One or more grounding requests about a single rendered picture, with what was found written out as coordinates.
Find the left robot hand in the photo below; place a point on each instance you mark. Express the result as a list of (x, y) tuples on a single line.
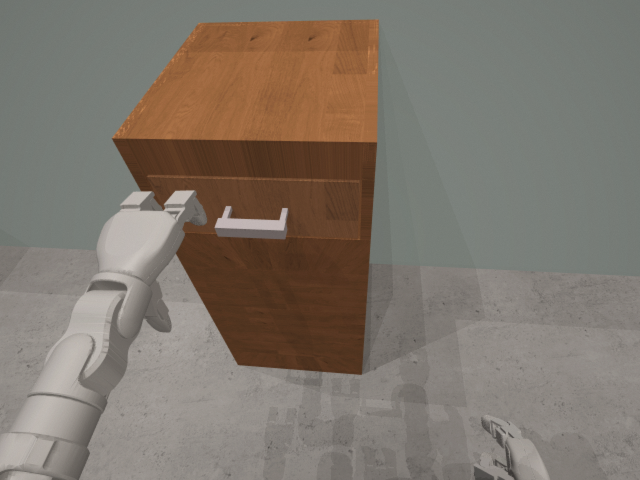
[(142, 238)]

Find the cabinet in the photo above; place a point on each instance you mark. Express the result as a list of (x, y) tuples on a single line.
[(279, 99)]

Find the robot left forearm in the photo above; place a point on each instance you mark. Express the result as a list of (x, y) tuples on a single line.
[(49, 437)]

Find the right robot hand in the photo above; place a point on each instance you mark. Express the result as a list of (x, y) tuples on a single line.
[(523, 461)]

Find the handle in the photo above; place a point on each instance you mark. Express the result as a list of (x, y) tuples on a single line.
[(251, 228)]

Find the drawer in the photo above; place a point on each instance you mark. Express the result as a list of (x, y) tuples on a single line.
[(316, 207)]

